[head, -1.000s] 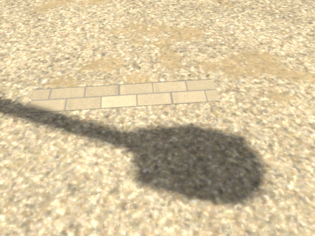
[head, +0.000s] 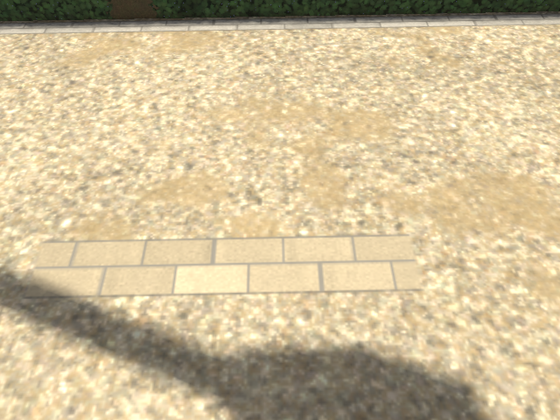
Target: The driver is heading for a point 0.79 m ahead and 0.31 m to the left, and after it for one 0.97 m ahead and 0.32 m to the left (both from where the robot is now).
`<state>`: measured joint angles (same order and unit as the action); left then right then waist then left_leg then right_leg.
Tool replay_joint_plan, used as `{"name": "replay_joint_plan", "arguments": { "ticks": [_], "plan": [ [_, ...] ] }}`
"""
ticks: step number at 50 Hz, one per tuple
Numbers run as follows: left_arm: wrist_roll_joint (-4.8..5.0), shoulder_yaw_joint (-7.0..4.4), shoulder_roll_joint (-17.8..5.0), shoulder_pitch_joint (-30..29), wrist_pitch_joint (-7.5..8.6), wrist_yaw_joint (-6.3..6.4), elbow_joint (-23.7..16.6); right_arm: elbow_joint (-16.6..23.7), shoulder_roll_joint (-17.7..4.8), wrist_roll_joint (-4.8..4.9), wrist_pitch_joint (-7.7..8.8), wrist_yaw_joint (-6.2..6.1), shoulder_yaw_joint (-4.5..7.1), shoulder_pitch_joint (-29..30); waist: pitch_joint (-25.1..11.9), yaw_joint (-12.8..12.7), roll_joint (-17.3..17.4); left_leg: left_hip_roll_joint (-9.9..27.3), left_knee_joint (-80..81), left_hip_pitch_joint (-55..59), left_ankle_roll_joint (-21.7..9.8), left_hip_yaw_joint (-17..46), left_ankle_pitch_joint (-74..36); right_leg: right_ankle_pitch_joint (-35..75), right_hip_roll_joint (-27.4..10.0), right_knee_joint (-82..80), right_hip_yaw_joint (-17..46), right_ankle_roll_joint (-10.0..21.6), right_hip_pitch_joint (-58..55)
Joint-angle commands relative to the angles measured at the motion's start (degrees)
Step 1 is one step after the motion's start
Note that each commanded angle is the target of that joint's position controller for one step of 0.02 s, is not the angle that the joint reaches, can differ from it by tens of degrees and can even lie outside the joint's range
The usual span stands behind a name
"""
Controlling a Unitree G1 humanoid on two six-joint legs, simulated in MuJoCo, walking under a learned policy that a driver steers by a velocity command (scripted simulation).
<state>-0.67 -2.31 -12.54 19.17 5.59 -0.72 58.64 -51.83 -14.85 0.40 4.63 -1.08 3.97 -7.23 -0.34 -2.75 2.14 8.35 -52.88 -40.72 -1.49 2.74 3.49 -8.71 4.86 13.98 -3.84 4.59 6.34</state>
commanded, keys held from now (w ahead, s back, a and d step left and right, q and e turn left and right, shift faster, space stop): q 0.90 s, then w+q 0.10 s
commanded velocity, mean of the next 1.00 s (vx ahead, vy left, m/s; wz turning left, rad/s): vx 0.10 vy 0.00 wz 0.49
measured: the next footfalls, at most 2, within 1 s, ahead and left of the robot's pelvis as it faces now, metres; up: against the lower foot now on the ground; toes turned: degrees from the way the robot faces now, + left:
left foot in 0.22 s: +0.27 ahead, +0.14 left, +0.00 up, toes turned +6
right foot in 0.68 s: +0.30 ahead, -0.08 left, +0.00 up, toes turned +26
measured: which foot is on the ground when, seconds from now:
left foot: up 0.00-0.20, down 0.22-0.68, up 0.70-1.00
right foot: down 0.00-0.22, up 0.24-0.66, down 0.68-1.00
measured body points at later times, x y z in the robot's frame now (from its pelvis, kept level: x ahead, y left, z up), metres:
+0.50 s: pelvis +0.16 +0.05 -0.01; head +0.21 +0.07 +0.43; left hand +0.25 +0.35 -0.13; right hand +0.35 -0.20 -0.12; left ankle +0.23 +0.13 -0.75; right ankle +0.24 -0.12 -0.70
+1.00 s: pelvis +0.20 +0.01 +0.00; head +0.24 +0.01 +0.45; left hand +0.16 +0.31 -0.10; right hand +0.47 -0.15 -0.11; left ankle +0.13 +0.14 -0.68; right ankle +0.26 -0.10 -0.75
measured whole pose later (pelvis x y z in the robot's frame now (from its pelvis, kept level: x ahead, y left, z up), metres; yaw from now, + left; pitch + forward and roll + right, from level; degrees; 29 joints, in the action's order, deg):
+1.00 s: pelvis +0.20 +0.01 +0.00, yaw +32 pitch +2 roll +1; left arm -0.2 -3.2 -14.3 10.6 -0.1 2.9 43.4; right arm -36.6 -17.5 1.1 -3.7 -0.7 5.2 -12.2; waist 0.6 -1.6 1.7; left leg 1.4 -54.9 -29.6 5.0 1.5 20.3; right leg -12.9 -3.6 23.7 -5.3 0.7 13.3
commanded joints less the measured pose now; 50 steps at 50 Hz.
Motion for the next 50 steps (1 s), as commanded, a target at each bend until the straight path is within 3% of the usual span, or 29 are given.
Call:
{"name": "replay_joint_plan", "arguments": {
  "ticks": [1, 4, 7, 9, 10, 11, 12, 13, 14, 15, 16, 17, 19, 21, 25, 28, 31, 33, 34, 35, 36, 37, 38, 39, 40, 43, 45, 47, 50],
  "plan": [
    [-0.22, -1.13, -8.51, -4.15, 0.68, 1.17, -3.86, 2.16, -0.76, -0.27, 0.29, 0.7, -0.29, 0.22, 2.7, 2.3, -4.31, -1.52, 10.94, 6.29, 0.45, -2.01, -9.81, 23.13, -13.76, -5.83, 3.07, 6.1, 6.87],
    [-0.08, -0.98, -9.16, -1.8, 0.08, 1.63, -2.53, 3.77, -0.59, 0.11, -0.15, 1.6, -0.85, 4.39, 1.54, 0.51, -4.78, -3.81, 16.08, 9.72, 0.13, -2.98, -12.24, 26.65, -14.67, -3.23, 0.16, 5.21, 2.9],
    [0.73, -1.58, -10.61, -2.8, -1.55, 2.37, -2.53, 6.61, -2.96, -0.14, -0.44, 2.75, -0.41, 6.51, 0.89, 0.88, -6.25, -5.18, 19.12, 7.49, -1.46, -3.27, -4.2, 31.95, -17.48, 3.46, 0.24, 4.3, -5.03],
    [1.45, -2.17, -11.65, -4.76, -2.77, 3.22, -3.53, 6.73, -5.32, -0.48, -0.23, 3.51, 0.57, 1.87, -1.84, 3.58, -6.98, -7.59, 22.09, 12.34, -3.21, -5.18, 0.72, 39.05, -17.71, 12.26, 0.11, 2.73, -7.52],
    [1.49, -2.15, -11.25, -5.05, -3.37, 3.55, -4.23, 5.19, -7.51, -0.51, 0.02, 3.57, 1.79, -4.38, -4.81, 6.21, -5.07, -9.65, 26.98, 19.87, -4.67, -5.84, -4.1, 38.48, -15.09, 21.71, -1.44, 0.76, -6.67],
    [0.19, -1.76, -10.86, -3.37, -3.24, 3.69, -5.96, 4.83, -12.8, -1.1, -0.1, 2.9, 3.34, -10.13, -10.84, 7.4, 2.16, -2.2, 26.26, 34.09, -8.31, 4.81, -27.64, 23.19, -10.84, 37.93, -3.63, -2.8, 3.14],
    [-2.22, 0.26, -4.02, 2.52, -2.32, 2.7, -7.03, 6.11, -16.42, -1.44, -0.8, 2.14, 3.54, -9.9, -16.9, 2.22, 14.81, 11.57, 23.18, 52.72, -19.5, 25.5, -51.43, -27.93, 0.34, 58.01, -1.9, -7.01, 24.69],
    [-0.62, -0.05, -7.08, 3.06, -1.48, 1.73, -6.75, 7.05, -12.56, -1.19, -1.06, 2.19, 2.58, -11.4, -25.72, 4.64, 10.64, 13.63, 27.4, 55.36, -23.27, 32.55, -37.38, -31.31, -0.26, 66.34, 9.02, -6.42, 28.76],
    [1.38, -0.82, -9.47, -2.17, -1.42, 1.6, -8.16, 8.99, -10.24, -1.01, -1.33, 1.95, 2.23, -7.11, -19.77, 5.19, 5.86, 10.23, 29.63, 49.58, -20.53, 27.36, -26.73, -26.26, -2.66, 67.15, 9.7, -5.82, 32.83],
    [1.61, -1.01, -9.45, -5.49, -1.98, 2.21, -8.86, 9.97, -8.58, -0.31, -1.81, 1.41, 1.86, -3.29, -13.83, 4.35, 0.11, 7.41, 31.7, 42.34, -17.12, 22.5, -17.55, -21.14, -4.92, 64.05, 8.97, -6.0, 33.92],
    [0.9, -1.46, -10.03, -7.61, -2.77, 2.99, -9.26, 10.82, -7.63, -0.05, -2.31, 1.05, 1.46, -1.21, -9.8, 3.63, -2.54, 5.72, 33.54, 34.49, -15.33, 19.94, -12.2, -18.23, -6.58, 59.8, 8.85, -6.26, 32.29],
    [0.45, -1.87, -10.44, -8.03, -3.55, 3.45, -10.12, 11.14, -7.46, -0.42, -2.66, 0.8, 1.41, -0.51, -7.98, 2.19, -1.26, 4.03, 34.85, 28.49, -14.43, 18.85, -8.47, -16.75, -7.16, 55.64, 9.04, -6.22, 28.75],
    [0.17, -1.68, -8.4, -7.15, -4.34, 3.87, -10.68, 11.9, -8.26, -1.31, -3.08, 0.49, 1.77, -0.59, -7.15, 1.06, 2.35, 1.29, 35.88, 23.89, -13.7, 16.82, -8.12, -14.99, -5.79, 48.51, 7.88, -6.55, 25.13],
    [0.23, -1.56, -7.69, -7.26, -4.56, 4.32, -10.91, 12.63, -9.62, -1.03, -3.28, -0.09, 2.38, -1.73, -8.4, 1.36, 3.49, 0.8, 35.6, 24.18, -13.62, 16.98, -8.14, -13.71, -4.79, 42.93, 7.92, -7.42, 24.54],
    [0.37, -1.76, -8.07, -10.48, -5.2, 4.47, -12.31, 14.26, -10.4, -0.17, -4.44, -1.12, 2.84, -1.67, -8.61, 2.52, 4.5, -0.54, 36.3, 22.97, -11.51, 19.62, 6.91, -8.94, -4.05, 36.06, 9.26, -8.39, 23.39],
    [0.66, -1.84, -8.19, -12.21, -4.69, 4.13, -13.37, 15.01, -10.19, -0.32, -5.21, -1.55, 2.92, -2.03, -7.16, 3.28, 6.24, -1.3, 36.42, 22.69, -10.52, 22.12, 11.84, -8.75, -3.3, 31.07, 9.68, -8.32, 21.82],
    [1.2, -2.03, -8.67, -11.47, -3.71, 3.45, -13.69, 15.82, -9.96, -0.29, -5.88, -1.72, 2.99, -2.51, -7.16, 3.31, 7.56, -1.46, 35.15, 24.91, -9.83, 24.99, 9.3, -9.73, -2.59, 24.1, 9.57, -7.42, 18.3],
    [1.42, -2.44, -9.12, -7.46, -3.15, 2.79, -12.8, 16.68, -9.7, 0.33, -6.47, -1.89, 2.9, -1.3, -7.05, 0.82, 7.6, -3.34, 32.71, 23.75, -7.93, 25.07, 7.08, -4.65, -2.65, 13.01, 8.18, -5.99, 11.0],
    [1.05, -3.18, -11.13, -5.07, -3.09, 2.62, -12.27, 16.84, -8.53, 0.66, -6.73, -1.97, 2.56, -2.37, -7.3, 0.3, 5.76, -5.88, 29.65, 20.17, -5.57, 23.15, 10.12, -1.72, -6.45, 7.8, 9.63, -4.56, 4.6],
    [-0.32, -4.04, -15.17, -4.57, -3.46, 2.81, -12.82, 16.84, -4.98, 0.56, -6.91, -1.83, 1.76, -5.12, -8.11, 2.29, -5.72, -12.0, 16.46, 12.15, -2.42, 15.11, 22.73, 0.41, -19.51, 4.71, 20.56, 0.0, -2.2],
    [-2.55, -4.52, -17.4, -7.16, -3.95, 2.64, -13.77, 19.47, -6.79, 0.74, -6.01, -1.48, 2.52, -3.62, -4.43, 3.55, -20.57, -18.5, 4.5, 1.86, 0.22, 6.19, 32.04, 10.15, -27.64, 1.3, 34.23, 8.64, 1.57],
    [-2.54, -3.89, -14.3, -10.63, -3.72, 2.85, -16.05, 18.37, -11.51, -0.41, -5.39, -1.08, 3.74, -4.78, -4.28, 3.99, -15.63, -14.26, -6.52, 1.74, 2.09, 7.84, 29.51, 13.84, -28.87, 2.31, 32.44, 10.69, 2.79],
    [-1.64, -3.28, -11.39, -13.36, -3.69, 3.14, -17.22, 16.66, -12.4, -0.01, -5.69, -0.9, 4.34, -6.5, -4.42, 4.88, -11.1, -13.73, -10.72, 2.29, 2.85, 7.09, 25.65, 15.41, -25.18, 4.23, 25.58, 8.17, 2.83],
    [-0.76, -2.95, -10.11, -14.55, -3.8, 3.21, -17.85, 15.17, -10.92, 0.06, -6.45, -1.16, 4.19, -7.93, -4.12, 5.19, -8.71, -13.33, -13.95, 2.32, 3.9, 6.05, 22.85, 15.04, -21.54, 5.46, 20.35, 5.66, 2.26],
    [0.05, -2.72, -9.66, -14.47, -3.95, 3.37, -17.97, 14.99, -9.61, -0.12, -7.08, -1.24, 3.85, -8.3, -3.34, 4.67, -8.42, -12.95, -17.7, 1.21, 4.86, 5.52, 20.62, 15.81, -20.49, 5.76, 17.75, 5.25, 1.85],
    [-0.25, -2.61, -9.93, -11.7, -4.85, 3.88, -17.97, 17.48, -6.9, 0.9, -7.61, -0.88, 2.74, -4.62, -1.66, 2.54, -10.27, -11.21, -15.96, 0.3, 6.76, 1.5, 16.66, 16.2, -18.3, 4.48, 11.31, 6.27, 0.74],
    [-0.32, -3.04, -10.96, -8.96, -5.41, 4.31, -17.76, 19.52, -6.22, 0.94, -7.53, -0.7, 2.24, -1.46, -1.98, 0.38, -11.57, -9.48, -10.25, -0.38, 7.78, 0.57, 16.12, 16.46, -19.57, 4.34, 10.75, 7.34, -3.29],
    [0.19, -3.78, -12.61, -6.94, -5.57, 4.33, -17.8, 21.0, -5.83, 0.8, -7.4, 0.03, 1.77, -0.01, -3.55, -1.2, -12.01, -7.18, -4.46, 1.55, 7.57, -1.03, 15.99, 2.66, -21.11, 1.81, 11.01, 7.5, -4.78],
    [0.96, -4.67, -14.89, -6.92, -4.95, 3.6, -18.21, 22.68, -5.44, 0.63, -6.88, 1.27, 1.26, 1.6, -1.85, -1.86, -13.15, -5.85, 3.4, 6.87, 5.34, -3.98, 17.98, -11.55, -22.45, -1.69, 10.67, 6.99, -1.09]
  ]
}}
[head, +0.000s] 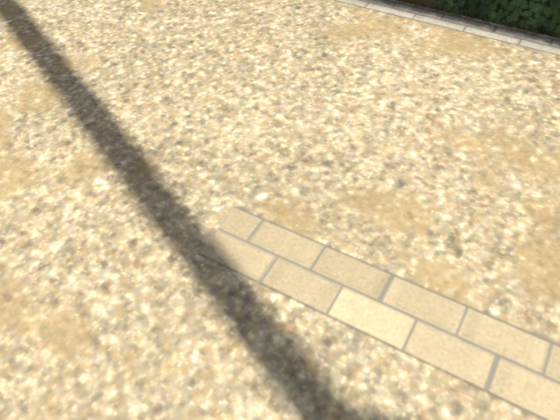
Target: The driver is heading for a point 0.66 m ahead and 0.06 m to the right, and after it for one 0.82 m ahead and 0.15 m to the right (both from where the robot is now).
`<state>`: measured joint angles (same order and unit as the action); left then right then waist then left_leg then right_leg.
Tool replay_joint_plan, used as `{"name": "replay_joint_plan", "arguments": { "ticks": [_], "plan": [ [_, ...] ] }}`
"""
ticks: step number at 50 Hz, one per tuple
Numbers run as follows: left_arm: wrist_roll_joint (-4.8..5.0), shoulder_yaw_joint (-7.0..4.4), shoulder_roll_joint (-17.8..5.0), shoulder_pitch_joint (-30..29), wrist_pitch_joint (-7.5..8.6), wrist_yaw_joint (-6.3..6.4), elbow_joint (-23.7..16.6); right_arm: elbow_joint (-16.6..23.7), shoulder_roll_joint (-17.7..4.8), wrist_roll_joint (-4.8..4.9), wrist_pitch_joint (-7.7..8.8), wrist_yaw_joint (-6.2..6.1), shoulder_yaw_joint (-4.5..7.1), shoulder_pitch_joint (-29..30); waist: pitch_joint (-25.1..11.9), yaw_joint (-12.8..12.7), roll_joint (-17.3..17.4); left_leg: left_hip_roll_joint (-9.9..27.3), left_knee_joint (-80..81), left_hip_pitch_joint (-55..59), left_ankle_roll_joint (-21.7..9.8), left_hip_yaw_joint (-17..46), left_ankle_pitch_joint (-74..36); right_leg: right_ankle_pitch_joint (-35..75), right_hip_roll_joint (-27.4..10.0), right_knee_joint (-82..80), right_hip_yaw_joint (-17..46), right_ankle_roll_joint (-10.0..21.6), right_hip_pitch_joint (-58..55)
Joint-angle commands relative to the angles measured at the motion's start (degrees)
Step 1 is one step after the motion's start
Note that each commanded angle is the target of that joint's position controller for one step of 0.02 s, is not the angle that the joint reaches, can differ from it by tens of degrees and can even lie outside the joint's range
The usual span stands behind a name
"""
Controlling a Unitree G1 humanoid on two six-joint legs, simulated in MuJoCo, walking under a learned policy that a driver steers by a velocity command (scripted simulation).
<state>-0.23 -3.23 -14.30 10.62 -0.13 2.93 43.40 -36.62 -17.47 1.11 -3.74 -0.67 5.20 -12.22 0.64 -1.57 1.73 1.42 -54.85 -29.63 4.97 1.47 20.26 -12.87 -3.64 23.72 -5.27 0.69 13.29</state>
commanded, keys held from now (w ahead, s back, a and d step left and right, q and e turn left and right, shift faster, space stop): w+q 0.04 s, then w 0.14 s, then no key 0.50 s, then e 0.20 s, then w+e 0.12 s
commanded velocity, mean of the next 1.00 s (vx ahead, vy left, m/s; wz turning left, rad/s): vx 0.14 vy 0.00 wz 0.07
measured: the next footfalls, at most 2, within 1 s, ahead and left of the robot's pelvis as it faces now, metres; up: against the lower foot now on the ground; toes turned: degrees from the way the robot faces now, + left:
left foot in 0.16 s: +0.04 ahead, +0.15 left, +0.00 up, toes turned +7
right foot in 0.54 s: +0.30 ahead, -0.03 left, +0.00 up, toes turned +6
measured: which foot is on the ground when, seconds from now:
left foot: up 0.00-0.14, down 0.16-0.58, up 0.60-0.84, down 0.86-1.00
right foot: down 0.00-0.16, up 0.18-0.52, down 0.54-0.88, up 0.90-1.00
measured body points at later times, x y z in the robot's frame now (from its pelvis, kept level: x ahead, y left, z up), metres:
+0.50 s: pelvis +0.11 +0.06 -0.01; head +0.15 +0.07 +0.44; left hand +0.26 +0.33 -0.12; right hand +0.22 -0.21 -0.12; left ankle +0.00 +0.14 -0.75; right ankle +0.26 -0.05 -0.72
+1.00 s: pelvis +0.18 +0.07 -0.01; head +0.20 +0.09 +0.44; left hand +0.33 +0.36 -0.12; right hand +0.27 -0.21 -0.11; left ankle +0.16 +0.20 -0.75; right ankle +0.21 -0.04 -0.69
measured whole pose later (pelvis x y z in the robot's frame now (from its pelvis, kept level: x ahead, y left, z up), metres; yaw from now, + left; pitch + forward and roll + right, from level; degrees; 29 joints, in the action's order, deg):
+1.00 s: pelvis +0.18 +0.07 -0.01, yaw +1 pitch +1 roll +0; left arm 1.3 -4.9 -17.4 8.8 -1.0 -0.1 43.6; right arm -43.3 -14.9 -0.8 1.0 -3.3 3.9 -16.9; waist 0.4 1.1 -1.5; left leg 2.4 -28.6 -12.9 -0.1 -2.7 17.2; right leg -21.8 1.8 55.7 1.3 0.7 30.6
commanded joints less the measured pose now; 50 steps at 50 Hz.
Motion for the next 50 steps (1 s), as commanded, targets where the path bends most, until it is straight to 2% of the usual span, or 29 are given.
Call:
{"name": "replay_joint_plan", "arguments": {
  "ticks": [1, 5, 7, 8, 9, 10, 11, 13, 17, 20, 24, 26, 27, 28, 29, 30, 31, 32, 33, 35, 39, 42, 43, 44, 45, 46, 47, 48, 50],
  "plan": [
    [0.74, -3.97, -13.53, 1.35, 1.11, -0.46, -3.11, 7.56, -2.98, -0.05, 1.69, 1.21, 0.05, 6.38, -2.14, -2.78, -12.47, 1.04, 8.11, -1.75, -2.27, -3.73, 1.92, -9.21, -14.1, -11.94, 11.25, 10.54, -6.51],
    [2.34, -4.0, -13.53, 1.15, 2.15, -2.53, -2.09, 5.69, -2.38, 0.19, 2.78, 2.17, 0.16, 2.06, -0.84, 0.24, -10.31, -0.79, 23.06, 11.41, -7.32, -6.28, -0.86, -10.73, -13.79, -9.68, 8.64, 9.64, -1.32],
    [2.17, -2.61, -9.49, 1.02, 2.42, -3.37, -1.23, 1.11, -2.92, 0.23, 3.29, 1.86, 0.87, -7.5, -3.38, 4.51, -6.1, -3.37, 30.61, 28.67, -9.54, -7.02, -4.32, -10.53, -10.27, -0.45, 3.92, 6.83, 7.39],
    [0.45, -0.8, -4.68, -0.82, 2.96, -4.02, -2.06, -0.33, -5.89, 0.06, 3.6, 1.25, 1.82, -14.38, -6.19, 7.52, 3.38, 5.7, 34.29, 39.29, -11.82, 6.28, -3.03, -11.67, -5.68, 16.65, -2.06, 2.37, 16.72],
    [-0.32, -0.38, -3.91, -3.72, 4.37, -4.49, -6.69, 1.15, -14.4, -0.26, 4.25, 1.07, 3.13, -15.71, -5.64, 6.99, 16.91, 19.63, 38.93, 45.27, -21.37, 31.49, 0.99, -21.29, 2.2, 33.87, -2.45, -0.93, 36.71],
    [1.19, -1.84, -9.35, -6.73, 5.35, -4.47, -6.99, 1.47, -11.35, -0.76, 5.51, 1.33, 2.44, -14.62, -3.62, 8.72, 10.37, 22.14, 41.96, 40.0, -25.63, 34.51, -0.15, -21.7, 0.09, 42.36, 4.85, -0.91, 40.62],
    [2.06, -2.42, -11.15, -6.18, 5.59, -4.77, -6.85, 1.79, -8.8, -1.1, 6.35, 1.27, 1.26, -11.0, -0.11, 6.05, 9.8, 20.07, 41.24, 36.7, -23.64, 28.09, -7.44, -16.75, -1.91, 43.68, 6.11, -0.14, 40.54],
    [0.42, -2.51, -10.77, -3.19, 5.1, -4.71, -4.22, 2.77, -5.77, -0.73, 6.64, 1.04, 0.07, -4.23, 1.12, 2.72, 6.32, 14.3, 40.48, 31.29, -19.34, 16.05, -25.39, -8.32, -3.32, 39.9, 6.12, -0.98, 35.57],
    [-0.17, -1.24, -6.47, -0.84, 4.1, -4.61, -2.26, 2.12, -5.5, -1.5, 6.23, -0.41, -0.25, -1.53, -1.02, 0.41, 3.42, 9.13, 40.46, 24.52, -16.61, 4.08, -43.74, 3.64, -1.19, 30.55, 3.95, -3.42, 24.17],
    [-0.1, -0.06, -4.23, -5.4, 4.09, -4.77, -3.43, -0.1, -6.12, -1.26, 5.85, -0.96, -0.11, -3.68, -1.18, 2.41, 4.59, 7.76, 38.95, 23.6, -15.03, 0.96, -45.7, 10.68, 0.58, 17.37, 3.3, -2.79, 18.46],
    [0.05, -0.56, -6.17, -6.91, 4.28, -5.46, -4.4, -2.41, -6.8, -0.59, 5.6, -0.73, 0.06, -5.04, -1.74, 2.95, 4.75, 10.35, 35.2, 25.82, -15.24, 4.03, -44.73, 10.18, 2.11, 11.03, 4.01, -0.39, 15.02],
    [-0.45, -1.18, -7.23, -3.88, 4.53, -5.43, -3.77, -2.85, -6.52, -0.08, 5.4, -0.72, -0.07, -3.52, -2.83, 0.77, 4.2, 9.58, 30.66, 26.54, -13.89, 4.93, -43.76, 11.4, 3.31, 5.92, 3.46, 1.55, 10.05],
    [-0.99, -1.66, -8.27, -1.16, 4.76, -5.11, -2.96, -3.24, -6.11, -0.08, 5.44, -0.69, -0.21, -3.98, -4.48, -0.62, 2.78, 7.05, 26.48, 26.03, -12.21, 4.19, -44.54, 19.52, 4.02, 1.46, 3.03, 2.92, 3.75],
    [-1.52, -2.36, -11.55, 1.72, 5.04, -4.5, -2.87, -3.02, -4.89, -1.28, 5.8, -0.75, -0.6, -5.55, -8.95, -0.81, -1.08, 3.26, 19.64, 22.57, -9.17, 2.28, -36.85, 42.28, -1.56, 3.44, 8.5, 5.31, -6.06],
    [-2.39, -2.16, -12.48, 4.01, 4.69, -3.91, -2.54, -3.68, -1.29, -2.46, 6.18, -0.52, -1.79, -13.69, -18.12, 2.25, -9.73, -0.86, 6.62, 11.8, -5.12, 1.74, -14.21, 53.3, -13.29, 6.84, 20.51, 14.87, -22.54],
    [-1.23, -0.94, -7.2, 6.06, 3.83, -3.75, -1.77, -4.36, -2.31, -2.24, 5.5, -0.42, -1.83, -10.95, -21.52, -0.88, -14.97, -3.46, -2.93, 8.53, -2.39, 3.98, 16.58, 51.49, -18.27, 2.2, 28.98, 20.57, -22.39],
    [-0.23, -0.28, -6.56, 3.3, 3.5, -3.98, -1.86, -3.59, -5.27, -0.65, 4.55, -0.29, -0.94, -8.54, -17.35, -0.39, -11.64, -1.75, -7.16, 5.77, -1.94, 6.09, 20.81, 35.37, -17.42, -1.28, 28.76, 19.39, -17.12],
    [-0.11, -0.3, -6.63, -0.21, 3.13, -3.96, -2.2, -3.49, -5.21, -0.08, 3.48, -0.63, -0.74, -5.87, -12.02, 0.36, -8.14, -0.32, -8.77, 3.25, -1.69, 5.04, 19.18, 21.6, -15.24, -3.48, 26.52, 16.74, -12.16],
    [-0.19, -0.02, -6.31, -3.79, 2.85, -3.97, -2.58, -3.46, -4.49, -0.44, 2.37, -0.96, -0.74, -4.8, -7.1, 1.37, -6.94, 0.95, -5.08, 3.24, -1.49, 4.18, 17.51, 12.46, -13.39, -6.07, 23.34, 14.54, -5.25],
    [-0.8, -0.41, -7.44, -8.65, 2.0, -3.78, -3.19, -4.29, -2.9, -1.11, 0.98, -1.69, -0.91, -5.55, -2.95, 3.31, -9.61, 1.24, 5.3, 9.83, -1.24, 1.83, 12.67, 0.51, -8.72, -9.54, 18.86, 11.18, 5.24],
    [0.47, -1.89, -10.54, -8.18, 0.55, -2.74, -3.62, -6.06, -2.93, -1.42, 1.85, -2.0, -0.56, -7.56, -4.86, 3.21, -9.83, -1.34, 15.82, 16.22, -2.76, -1.17, 0.09, -3.88, -7.23, -8.98, 18.2, 11.34, 7.1],
    [1.36, -1.74, -9.08, -8.35, -0.46, -1.85, -3.86, -6.11, -2.67, -2.09, 2.54, -1.85, -0.28, -7.53, -4.17, 4.04, -9.01, -1.82, 24.25, 20.65, -5.58, -2.05, -5.72, -10.93, -5.17, -6.7, 18.54, 7.83, 11.01],
    [1.13, -1.37, -7.61, -8.05, -0.53, -1.8, -4.11, -5.4, -4.76, -2.6, 2.8, -2.08, 0.23, -7.75, -2.97, 4.05, -5.61, 2.44, 28.62, 21.27, -7.76, 2.33, -3.52, -12.9, -3.03, -2.59, 17.09, 5.3, 13.94],
    [1.01, -1.18, -5.8, -8.82, -0.28, -1.93, -5.46, -5.59, -8.65, -2.8, 2.67, -2.43, 1.44, -7.78, -0.73, 2.89, 4.15, 8.04, 33.75, 18.43, -11.07, 8.54, 4.58, -13.7, 3.03, 5.03, 9.57, 1.88, 17.65],
    [1.16, -1.25, -5.88, -9.9, 0.09, -2.08, -5.94, -4.68, -9.11, -3.01, 2.93, -2.52, 1.77, -6.61, 0.03, 4.14, 12.73, 14.86, 41.17, 15.91, -15.29, 17.44, 11.96, -13.65, 7.72, 17.62, 3.26, 0.02, 19.42],
    [1.24, -2.08, -7.94, -11.07, 0.28, -2.39, -6.82, -3.18, -9.33, -3.55, 3.89, -2.7, 1.71, -4.8, 1.31, 5.13, 13.5, 19.92, 44.54, 16.31, -18.22, 22.71, 13.1, -15.71, 5.35, 28.9, 5.96, 0.08, 23.65],
    [1.74, -2.93, -8.96, -8.9, 0.2, -2.65, -5.96, -2.43, -7.73, -3.35, 5.04, -2.91, 1.23, -3.4, 0.75, 3.8, 10.4, 20.01, 44.17, 19.28, -18.03, 22.45, 12.1, -15.04, 3.84, 35.83, 8.9, 0.34, 27.18],
    [1.89, -3.16, -8.83, -6.6, 0.09, -2.9, -5.09, -2.05, -6.53, -2.13, 6.0, -2.99, 0.92, -1.83, 0.7, 2.74, 8.23, 18.79, 43.51, 23.19, -16.57, 19.89, 10.47, -12.22, 2.74, 38.41, 10.5, 0.24, 30.74],
    [1.67, -2.67, -6.79, -7.46, 0.32, -3.51, -5.18, -2.48, -5.65, -0.97, 6.9, -2.94, 0.69, -3.11, 0.96, 3.98, 5.04, 17.27, 43.39, 28.78, -14.59, 13.95, 4.14, -7.72, 1.26, 37.55, 10.02, -0.52, 34.37]
  ]
}}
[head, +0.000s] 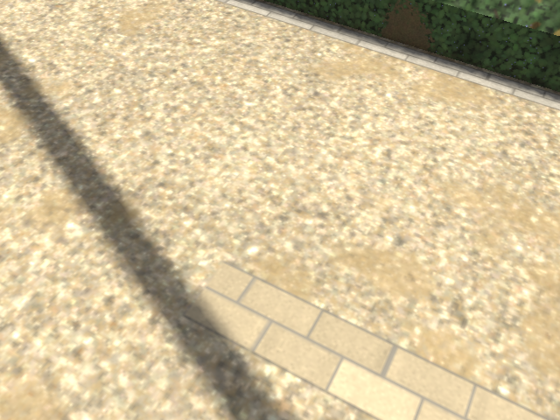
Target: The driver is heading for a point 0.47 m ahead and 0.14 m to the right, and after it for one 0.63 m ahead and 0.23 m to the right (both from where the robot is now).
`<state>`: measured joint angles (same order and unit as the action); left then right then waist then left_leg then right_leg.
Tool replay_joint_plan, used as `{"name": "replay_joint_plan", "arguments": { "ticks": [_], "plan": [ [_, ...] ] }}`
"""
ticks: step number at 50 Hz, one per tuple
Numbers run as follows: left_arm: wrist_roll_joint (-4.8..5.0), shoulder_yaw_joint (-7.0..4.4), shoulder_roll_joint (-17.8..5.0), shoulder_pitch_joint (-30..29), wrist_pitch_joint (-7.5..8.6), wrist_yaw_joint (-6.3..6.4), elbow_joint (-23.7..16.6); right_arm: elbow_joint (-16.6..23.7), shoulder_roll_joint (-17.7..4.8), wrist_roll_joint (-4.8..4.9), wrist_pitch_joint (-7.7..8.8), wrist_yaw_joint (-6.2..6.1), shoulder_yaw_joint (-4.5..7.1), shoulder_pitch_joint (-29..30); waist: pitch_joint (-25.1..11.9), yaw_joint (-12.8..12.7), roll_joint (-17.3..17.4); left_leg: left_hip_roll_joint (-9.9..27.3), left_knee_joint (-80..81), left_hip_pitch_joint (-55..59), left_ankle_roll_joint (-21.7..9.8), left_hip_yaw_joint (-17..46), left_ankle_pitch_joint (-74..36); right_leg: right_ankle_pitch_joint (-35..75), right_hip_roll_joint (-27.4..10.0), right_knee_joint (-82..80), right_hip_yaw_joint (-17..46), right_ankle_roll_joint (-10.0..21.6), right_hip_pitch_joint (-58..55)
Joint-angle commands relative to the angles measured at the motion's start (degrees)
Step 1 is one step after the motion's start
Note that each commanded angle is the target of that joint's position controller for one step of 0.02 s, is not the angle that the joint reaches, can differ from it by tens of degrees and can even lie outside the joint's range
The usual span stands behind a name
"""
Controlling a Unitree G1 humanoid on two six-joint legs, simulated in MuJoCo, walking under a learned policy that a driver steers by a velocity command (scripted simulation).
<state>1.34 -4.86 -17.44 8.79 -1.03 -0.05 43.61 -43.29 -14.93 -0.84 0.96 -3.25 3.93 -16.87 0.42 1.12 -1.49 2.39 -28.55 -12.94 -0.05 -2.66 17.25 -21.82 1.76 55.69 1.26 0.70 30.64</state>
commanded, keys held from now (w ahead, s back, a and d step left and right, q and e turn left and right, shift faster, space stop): w+e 0.52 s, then w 0.38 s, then no key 0.10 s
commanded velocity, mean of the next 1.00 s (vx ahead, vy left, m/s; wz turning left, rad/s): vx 0.42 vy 0.00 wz -0.39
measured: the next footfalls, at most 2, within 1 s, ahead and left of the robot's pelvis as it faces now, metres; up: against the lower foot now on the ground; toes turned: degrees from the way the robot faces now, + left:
right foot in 0.26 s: +0.15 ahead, -0.16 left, +0.00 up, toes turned -13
left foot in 0.72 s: +0.52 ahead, -0.07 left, +0.00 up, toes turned -24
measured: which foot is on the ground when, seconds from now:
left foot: down 0.00-0.26, up 0.28-0.70, down 0.72-1.00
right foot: up 0.00-0.24, down 0.26-0.72, up 0.74-1.00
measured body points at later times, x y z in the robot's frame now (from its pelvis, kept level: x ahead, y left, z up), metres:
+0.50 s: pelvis +0.17 -0.09 +0.01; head +0.20 -0.12 +0.46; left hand +0.32 +0.16 -0.10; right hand +0.28 -0.40 -0.08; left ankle +0.32 +0.05 -0.67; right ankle +0.11 -0.15 -0.74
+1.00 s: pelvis +0.45 -0.15 +0.01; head +0.48 -0.15 +0.46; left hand +0.71 +0.02 -0.09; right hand +0.38 -0.41 -0.11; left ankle +0.48 -0.06 -0.74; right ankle +0.48 -0.33 -0.67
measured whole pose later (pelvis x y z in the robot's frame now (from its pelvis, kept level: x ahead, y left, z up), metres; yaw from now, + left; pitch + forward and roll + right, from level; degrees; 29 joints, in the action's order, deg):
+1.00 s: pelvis +0.45 -0.15 +0.01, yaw -24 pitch +1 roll +2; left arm -0.1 -2.7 -16.5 9.6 3.3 0.1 39.2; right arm -46.0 -14.7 -0.2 5.3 1.1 2.9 -19.5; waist 1.9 3.0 -2.6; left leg -3.8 -16.6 -8.5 -3.1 -1.6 9.5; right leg -11.6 -5.2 52.4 3.0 -0.7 36.7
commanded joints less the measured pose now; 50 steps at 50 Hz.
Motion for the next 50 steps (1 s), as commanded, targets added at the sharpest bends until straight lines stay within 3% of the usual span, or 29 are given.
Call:
{"name": "replay_joint_plan", "arguments": {
  "ticks": [1, 5, 9, 11, 12, 13, 14, 15, 16, 17, 18, 19, 22, 25, 27, 31, 34, 35, 36, 37, 38, 39, 40, 41, 42, 43, 45, 48, 50],
  "plan": [
    [0.04, -0.71, -2.73, -6.72, 1.48, -0.94, -5.87, 3.79, -8.29, 0.86, 2.36, -0.23, 2.06, 0.22, 1.12, 2.17, 7.62, 15.43, 17.49, 13.16, -9.06, 15.28, 4.35, 3.18, -4.4, 3.57, 2.01, -1.09, 16.45],
    [0.09, 0.42, -0.88, -9.95, 2.06, -2.58, -8.2, 2.98, -10.49, 0.86, 2.76, 0.64, 3.07, -1.8, 1.22, 4.14, 8.92, 13.9, 18.1, 11.64, -8.47, 6.11, -1.33, 5.92, -4.94, -8.43, -2.42, -2.02, 8.0],
    [0.35, 0.47, -2.34, -9.49, 1.91, -3.3, -9.3, 2.29, -12.94, 2.05, 2.62, 2.05, 4.17, -1.99, 2.8, 3.59, 9.92, 15.08, 16.4, 8.2, -8.57, 2.53, 0.08, 3.09, -3.9, -16.26, -6.15, 0.33, -0.46],
    [0.29, -0.11, -3.19, -4.69, 1.85, -3.36, -8.12, 2.3, -13.23, 2.76, 2.25, 2.42, 4.23, 0.24, 1.98, -0.15, 8.93, 15.09, 10.75, 5.17, -7.1, -0.32, -5.36, 5.56, -1.6, -21.98, -8.96, 2.65, -8.86],
    [0.19, -1.29, -5.02, 1.0, 1.74, -3.06, -6.26, 2.36, -12.34, 2.67, 2.3, 2.43, 3.85, 0.42, -1.03, -2.97, 7.23, 13.39, 2.62, 1.66, -5.5, -3.75, -14.39, 6.94, 1.06, -23.81, -10.34, 4.12, -18.57],
    [0.61, -3.39, -8.9, 10.51, 1.56, -2.35, -3.8, 2.64, -9.74, 1.89, 2.57, 2.4, 2.89, 0.1, -6.69, -7.34, 2.55, 10.02, -13.16, -5.08, -2.39, -8.37, -19.78, 7.19, 0.28, -24.94, -5.5, 6.78, -32.67],
    [0.34, -5.03, -17.28, 16.53, 1.78, -1.25, -3.49, 7.41, -3.79, -0.37, 3.38, 2.19, 0.92, 2.96, -9.01, -7.94, -16.05, 1.67, -37.96, -28.19, 3.32, -9.15, 7.71, 1.14, -15.94, -33.18, 26.2, 16.01, -45.94],
    [-0.01, -4.1, -16.72, 16.49, 3.4, -1.7, -5.23, 9.21, -5.38, 1.16, 5.55, 2.09, 0.82, 5.82, -13.61, -8.94, -12.41, -3.18, -47.95, -38.76, 3.42, 5.01, 15.99, -6.55, -22.3, -42.94, 46.76, 22.68, -48.93],
    [-0.27, -2.7, -12.26, 14.26, 4.39, -1.81, -5.03, 9.73, -8.85, 3.22, 6.78, 2.8, 1.46, 8.06, -8.21, -8.47, -8.3, 0.23, -49.47, -43.94, 1.79, 7.1, 11.6, -3.75, -22.19, -42.98, 39.97, 21.55, -47.25],
    [-0.22, -1.78, -9.15, 12.03, 4.84, -1.73, -5.33, 9.07, -9.68, 2.77, 7.43, 3.04, 1.49, 7.82, -5.17, -6.7, -6.05, 2.37, -46.33, -42.17, 0.34, 6.9, 6.94, 1.4, -19.48, -41.37, 32.74, 19.21, -42.32],
    [-0.23, -1.18, -7.48, 8.22, 4.68, -1.54, -6.1, 7.96, -9.84, 1.1, 7.62, 2.83, 1.73, 7.1, -3.0, -4.31, -1.82, 4.14, -41.82, -38.18, 0.18, 6.96, 2.9, 6.72, -16.84, -40.82, 26.73, 16.93, -36.04],
    [-0.61, -0.69, -6.34, 5.57, 4.62, -1.33, -7.08, 7.7, -10.02, 0.05, 7.39, 2.86, 2.08, 6.41, -1.93, -2.47, -2.39, 4.92, -37.58, -33.72, 0.38, 7.03, -0.05, 11.93, -14.6, -41.69, 22.62, 15.84, -30.76],
    [-0.77, -0.87, -7.17, 4.65, 4.84, -0.25, -7.42, 7.61, -7.82, -0.29, 6.04, 3.46, 1.62, 6.41, -1.26, -0.53, -1.72, 3.38, -30.5, -28.73, 2.34, 5.16, -5.41, 23.7, -11.86, -43.44, 16.77, 15.69, -24.18],
    [-0.01, -1.34, -8.24, 7.11, 4.72, 0.79, -5.95, 9.24, -4.55, -0.19, 5.82, 3.65, 0.08, 13.23, 0.87, -2.39, -1.78, 0.49, -15.01, -24.34, 3.58, 4.03, -15.5, 25.0, -8.33, -42.99, 11.87, 13.26, -19.23],
    [0.18, -1.47, -8.55, 9.28, 4.51, 1.13, -5.05, 9.95, -3.69, 0.51, 6.09, 4.39, -0.5, 17.48, 1.17, -4.16, -3.31, -1.43, -7.03, -20.41, 3.58, 3.22, -21.22, 22.33, -7.85, -42.78, 11.27, 12.07, -17.8],
    [0.5, -1.29, -7.88, 13.6, 4.55, 1.18, -2.75, 10.56, -5.8, 1.32, 6.72, 5.58, 0.02, 20.4, 1.6, -5.3, -3.84, -1.3, -0.74, -18.17, 1.1, 5.41, -23.69, 20.33, -11.85, -40.39, 15.3, 10.86, -23.87],
    [-0.09, -1.64, -8.42, 13.71, 3.9, 1.17, -2.18, 10.2, -7.74, 1.21, 6.92, 5.52, 1.0, 17.47, 0.77, -3.3, -5.42, -2.45, 0.81, -14.45, -2.0, 3.79, -15.91, 32.82, -13.07, -34.86, 16.18, 9.39, -29.51],
    [-0.28, -1.44, -7.93, 13.22, 3.69, 1.06, -2.34, 8.96, -9.06, 1.07, 6.97, 5.19, 1.87, 12.42, -2.52, -0.47, -5.26, -3.91, 2.41, -7.09, -3.77, 1.85, -15.44, 42.58, -10.87, -28.33, 14.45, 8.36, -29.8],
    [-0.75, -0.73, -6.5, 12.68, 3.54, 0.91, -3.11, 7.74, -10.89, 0.56, 6.98, 4.87, 2.63, 4.58, -9.34, 3.44, -4.56, -0.4, 0.15, 6.57, -6.7, 4.31, -16.53, 42.74, -8.04, -17.12, 12.27, 6.69, -24.99],
    [-2.05, 0.68, -2.72, 16.47, 3.81, 0.94, -4.21, 7.03, -15.01, -0.23, 6.78, 4.61, 3.43, -4.61, -19.29, 4.68, 5.39, 11.4, -2.21, 25.66, -12.46, 20.21, -15.84, 23.12, -1.96, 1.99, 9.3, 4.1, -11.67],
    [0.33, 1.57, 0.01, 23.44, 4.61, 0.68, -3.56, 3.99, -15.29, 0.18, 6.42, 5.51, 3.59, -7.85, -23.95, 1.78, 21.82, 20.82, 8.34, 36.81, -19.72, 47.12, 0.92, -11.59, 4.8, 17.68, 9.07, 1.2, 5.82],
    [1.28, 0.48, -6.25, 17.76, 4.88, 0.59, -3.39, 4.62, -9.8, 1.65, 6.2, 5.36, 2.29, -5.97, -15.94, 3.86, 12.53, 18.89, 11.7, 31.73, -16.82, 45.67, 11.72, -9.15, 0.91, 22.07, 10.98, 1.35, 11.97],
    [1.22, 0.05, -8.04, 10.39, 5.03, 0.46, -5.18, 4.87, -7.8, 1.67, 5.75, 4.95, 1.57, -1.84, -7.88, 4.08, 7.2, 16.81, 12.52, 23.23, -14.5, 36.28, 9.31, -3.57, -1.67, 21.07, 8.4, 1.58, 13.38],
    [0.23, 0.34, -7.02, 6.88, 5.21, 0.47, -6.12, 5.12, -7.24, 1.04, 5.39, 4.86, 1.06, 1.0, -3.56, 2.46, 3.14, 14.53, 13.83, 15.14, -13.73, 30.36, 2.07, 0.22, -4.1, 18.37, 6.39, 1.52, 11.73],
    [-0.61, 0.21, -6.19, 5.94, 5.34, 0.32, -6.48, 5.05, -6.37, 0.54, 5.31, 4.84, 0.74, 2.78, -1.2, 0.82, 3.06, 12.42, 15.28, 9.96, -13.53, 26.39, -3.0, 2.87, -6.0, 14.64, 5.82, 1.34, 9.92],
    [-0.58, 0.28, -5.2, 7.12, 5.21, 0.11, -6.28, 4.99, -5.87, 0.09, 5.47, 4.72, 0.48, 3.5, -1.18, -0.72, 4.94, 10.91, 16.63, 6.88, -13.19, 23.64, -5.97, 4.36, -7.31, 12.54, 5.57, 1.16, 7.05],
    [-0.53, 0.81, -3.12, 8.61, 4.76, 0.03, -5.63, 4.03, -5.89, 0.64, 5.9, 4.63, 0.47, 3.24, -1.29, -1.76, 6.38, 9.8, 18.63, 4.3, -13.94, 19.53, -10.4, 4.99, -7.99, 8.89, 4.06, 0.39, 5.56],
    [-1.76, 1.69, -1.37, 4.58, 4.66, 0.32, -6.96, 2.58, -8.42, 0.71, 5.84, 4.15, 0.95, 3.54, 0.51, -1.86, 4.99, 9.19, 18.44, 1.35, -14.22, 11.76, -33.12, 9.47, -7.86, -1.78, 1.81, -1.96, 4.52],
    [-1.84, 2.27, -0.14, 1.9, 5.09, 0.02, -7.13, 1.72, -9.21, 0.92, 5.08, 3.74, 1.05, 3.28, -0.55, -0.87, 5.28, 6.69, 17.07, 0.41, -12.28, 6.42, -39.67, 17.08, -6.5, -10.79, 0.07, -2.28, 0.06]
  ]
}}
